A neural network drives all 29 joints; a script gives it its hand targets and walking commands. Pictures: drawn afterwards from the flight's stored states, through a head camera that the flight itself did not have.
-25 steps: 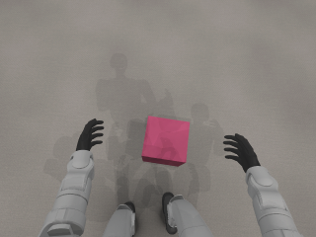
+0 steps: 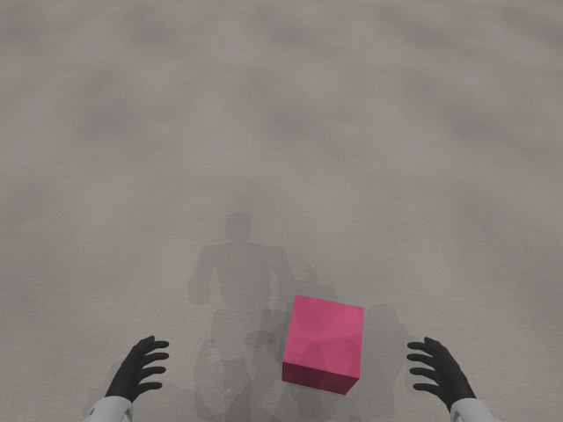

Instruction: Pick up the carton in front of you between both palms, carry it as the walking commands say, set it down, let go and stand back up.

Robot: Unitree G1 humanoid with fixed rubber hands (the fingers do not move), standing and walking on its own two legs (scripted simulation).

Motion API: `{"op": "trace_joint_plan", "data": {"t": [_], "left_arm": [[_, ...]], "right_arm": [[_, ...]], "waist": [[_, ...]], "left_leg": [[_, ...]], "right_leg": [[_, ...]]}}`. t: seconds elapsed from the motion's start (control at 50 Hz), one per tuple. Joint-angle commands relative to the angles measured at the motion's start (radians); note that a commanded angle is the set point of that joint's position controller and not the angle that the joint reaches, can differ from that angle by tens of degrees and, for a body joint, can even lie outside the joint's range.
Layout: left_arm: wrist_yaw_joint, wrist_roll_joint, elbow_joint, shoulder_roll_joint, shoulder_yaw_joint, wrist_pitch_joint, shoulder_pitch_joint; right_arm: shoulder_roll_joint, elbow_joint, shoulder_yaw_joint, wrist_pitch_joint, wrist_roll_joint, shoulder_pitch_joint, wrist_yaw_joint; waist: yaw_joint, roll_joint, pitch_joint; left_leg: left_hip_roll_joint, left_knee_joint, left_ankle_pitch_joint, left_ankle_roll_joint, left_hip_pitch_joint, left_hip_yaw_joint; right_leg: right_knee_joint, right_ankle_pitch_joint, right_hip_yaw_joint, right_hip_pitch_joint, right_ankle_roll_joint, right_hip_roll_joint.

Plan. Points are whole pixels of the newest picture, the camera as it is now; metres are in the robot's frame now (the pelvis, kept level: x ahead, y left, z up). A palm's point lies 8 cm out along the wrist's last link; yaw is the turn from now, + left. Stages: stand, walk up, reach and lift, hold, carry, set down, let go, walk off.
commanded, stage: let go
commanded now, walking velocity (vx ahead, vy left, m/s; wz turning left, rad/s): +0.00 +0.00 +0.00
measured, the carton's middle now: (320, 345) +0.39 -0.11 -0.65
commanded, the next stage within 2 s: stand in 0.36 s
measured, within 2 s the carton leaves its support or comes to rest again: neither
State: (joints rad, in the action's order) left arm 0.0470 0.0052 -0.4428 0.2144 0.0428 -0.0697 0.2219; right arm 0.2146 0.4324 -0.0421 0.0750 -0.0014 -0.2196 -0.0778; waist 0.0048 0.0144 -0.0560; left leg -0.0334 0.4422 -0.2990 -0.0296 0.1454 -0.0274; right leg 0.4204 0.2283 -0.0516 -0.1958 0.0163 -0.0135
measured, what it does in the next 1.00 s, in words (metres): stands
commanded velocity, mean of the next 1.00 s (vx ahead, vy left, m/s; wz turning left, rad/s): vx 0.00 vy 0.00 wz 0.00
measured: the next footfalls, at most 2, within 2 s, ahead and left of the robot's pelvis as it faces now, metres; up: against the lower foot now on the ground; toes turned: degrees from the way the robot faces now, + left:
none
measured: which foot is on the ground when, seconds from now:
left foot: down 0.00-1.00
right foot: down 0.00-1.00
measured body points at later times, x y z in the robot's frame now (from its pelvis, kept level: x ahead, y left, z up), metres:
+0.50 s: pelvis -0.01 -0.02 -0.01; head -0.01 -0.03 +0.44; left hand +0.14 +0.25 -0.09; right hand +0.16 -0.29 -0.09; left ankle -0.04 +0.10 -0.74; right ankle +0.00 -0.13 -0.74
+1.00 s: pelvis +0.01 -0.03 +0.00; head +0.02 -0.05 +0.45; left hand +0.13 +0.27 -0.10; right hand +0.16 -0.32 -0.11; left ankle -0.04 +0.10 -0.74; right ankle +0.00 -0.13 -0.74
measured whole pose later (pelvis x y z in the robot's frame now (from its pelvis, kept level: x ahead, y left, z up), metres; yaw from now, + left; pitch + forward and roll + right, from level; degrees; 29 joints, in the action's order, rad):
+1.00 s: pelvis +0.01 -0.03 +0.00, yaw +2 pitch -1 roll +0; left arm -0.02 0.03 -0.85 0.33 0.04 0.00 0.15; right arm 0.36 0.79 -0.02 0.00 -0.03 -0.18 0.03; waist -0.01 0.04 -0.01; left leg -0.01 0.45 -0.32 0.01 0.12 -0.08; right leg 0.46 0.28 0.00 -0.17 -0.03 -0.04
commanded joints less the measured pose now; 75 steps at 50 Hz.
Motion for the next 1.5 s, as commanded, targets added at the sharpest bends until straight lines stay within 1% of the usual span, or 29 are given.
{"op": "trace_joint_plan", "data": {"t": [0.0,0.1,0.12,0.14,0.16,0.3,0.34,0.36,0.38,0.4,0.42,0.44,0.46,0.56,0.62,0.7,0.8,0.98,1.48], "left_arm": [[0.012,-0.011,0.111,0.068,0.005,-0.007,-0.039],[0.017,-0.009,0.12,0.073,0.004,-0.036,-0.058],[-0.001,-0.019,0.067,0.08,0.004,-0.011,-0.005],[-0.011,-0.019,0.079,0.079,0.003,-0.009,-0.011],[-0.016,-0.019,0.083,0.077,-0.001,-0.01,-0.017],[-0.02,-0.008,0.078,0.086,0.009,-0.027,-0.039],[-0.015,-0.005,0.077,0.087,0.012,-0.032,-0.038],[-0.052,0.047,-0.062,0.214,0.051,0.0,-0.008],[-0.066,0.055,-0.083,0.242,0.054,0.017,0.002],[-0.069,0.061,-0.093,0.239,0.05,0.029,-0.021],[-0.069,0.06,-0.1,0.234,0.05,0.04,-0.04],[-0.069,0.058,-0.11,0.223,0.049,0.048,-0.054],[-0.063,0.054,-0.123,0.218,0.046,0.056,-0.068],[-0.059,0.041,-0.183,0.23,0.043,0.075,-0.061],[-0.065,0.038,-0.219,0.249,0.042,0.078,-0.057],[-0.07,0.033,-0.262,0.268,0.041,0.078,-0.058],[-0.073,0.029,-0.307,0.277,0.038,0.078,-0.068],[-0.073,0.026,-0.37,0.281,0.032,0.079,-0.091],[-0.062,0.02,-0.485,0.314,0.018,0.084,-0.119]], "right_arm": [[0.109,-0.081,-0.043,0.009,-0.013,0.013,0.004],[0.11,-0.084,-0.049,0.037,-0.021,0.031,0.001],[0.14,-0.147,-0.053,0.087,-0.04,0.078,0.025],[0.136,-0.138,-0.039,0.104,-0.033,0.057,0.035],[0.133,-0.143,-0.034,0.114,-0.031,0.053,0.04],[0.112,-0.159,-0.018,0.151,-0.025,0.06,0.054],[0.109,-0.162,-0.014,0.157,-0.024,0.066,0.056],[0.22,-0.026,-0.051,0.067,-0.037,0.103,0.091],[0.205,-0.01,-0.052,0.022,-0.041,0.073,0.1],[0.198,0.012,-0.047,-0.005,-0.047,0.06,0.097],[0.197,0.033,-0.046,-0.025,-0.048,0.054,0.093],[0.195,0.049,-0.045,-0.039,-0.047,0.054,0.09],[0.203,0.064,-0.045,-0.049,-0.046,0.064,0.086],[0.232,0.13,-0.038,-0.073,-0.042,0.058,0.088],[0.251,0.17,-0.034,-0.079,-0.04,0.048,0.096],[0.264,0.215,-0.025,-0.082,-0.036,0.042,0.102],[0.273,0.258,-0.016,-0.084,-0.034,0.043,0.107],[0.282,0.314,-0.009,-0.091,-0.031,0.059,0.112],[0.322,0.446,0.008,-0.1,-0.025,0.088,0.106]], "waist": [[0.011,0.009,0.056],[0.009,0.006,0.007],[0.008,-0.005,0.054],[0.0,0.016,0.049],[0.0,0.021,0.043],[-0.01,0.022,0.016],[-0.011,0.015,0.011],[-0.03,0.09,0.005],[-0.018,0.052,0.016],[-0.009,0.022,0.013],[-0.004,-0.002,0.017],[-0.003,-0.012,0.024],[-0.003,-0.016,0.041],[-0.005,-0.024,0.101],[-0.007,-0.027,0.119],[-0.01,-0.028,0.123],[-0.012,-0.018,0.12],[-0.015,-0.006,0.109],[-0.02,-0.008,0.056]], "left_leg": [[0.033,-0.095,0.293,0.053,0.009,-0.021],[0.038,-0.101,0.238,0.046,0.032,-0.023],[0.034,-0.06,0.334,0.051,-0.02,-0.022],[0.035,-0.048,0.358,0.053,-0.022,-0.026],[0.034,-0.046,0.357,0.053,-0.018,-0.026],[0.021,-0.051,0.265,0.042,0.016,-0.005],[0.017,-0.053,0.227,0.037,0.023,0.003],[0.046,-0.005,0.034,0.055,0.123,-0.025],[0.047,-0.009,-0.031,0.045,0.091,-0.037],[0.053,-0.006,-0.084,0.04,0.086,-0.049],[0.056,-0.003,-0.102,0.035,0.075,-0.06],[0.06,-0.001,-0.101,0.031,0.07,-0.069],[0.063,0.002,-0.068,0.027,0.065,-0.075],[0.08,0.02,0.141,0.025,0.031,-0.09],[0.087,0.026,0.23,0.026,0.016,-0.093],[0.092,0.025,0.292,0.027,0.008,-0.093],[0.099,0.01,0.332,0.028,-0.001,-0.095],[0.11,-0.031,0.338,0.028,-0.016,-0.102],[0.122,-0.127,0.202,0.018,0.0,-0.126]], "right_leg": [[-0.014,-0.184,0.052,0.122,-0.012,-0.051],[-0.006,-0.158,0.054,0.158,-0.01,-0.049],[0.022,-0.13,0.066,0.128,-0.001,-0.075],[0.024,-0.122,0.063,0.113,-0.004,-0.07],[0.027,-0.12,0.062,0.104,-0.005,-0.07],[0.024,-0.121,0.048,0.109,-0.009,-0.059],[0.02,-0.112,0.045,0.118,-0.007,-0.054],[0.008,-0.065,0.002,-0.019,0.003,0.038],[-0.008,0.008,-0.03,-0.04,-0.01,0.054],[-0.03,0.101,-0.047,-0.086,-0.014,0.059],[-0.044,0.16,-0.055,-0.112,-0.018,0.062],[-0.046,0.177,-0.059,-0.122,-0.021,0.061],[-0.037,0.147,-0.057,-0.114,-0.025,0.06],[0.01,-0.108,-0.048,-0.046,-0.03,0.073],[0.022,-0.2,-0.046,-0.009,-0.033,0.08],[0.021,-0.272,-0.049,0.027,-0.036,0.088],[0.014,-0.322,-0.051,0.056,-0.037,0.094],[-0.015,-0.327,-0.052,0.087,-0.038,0.1],[-0.1,-0.17,-0.068,0.094,-0.041,0.11]]}}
